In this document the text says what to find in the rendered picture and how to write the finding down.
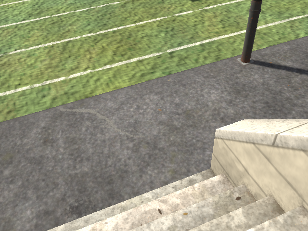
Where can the stairs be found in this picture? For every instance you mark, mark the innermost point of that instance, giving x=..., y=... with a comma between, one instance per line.
x=200, y=202

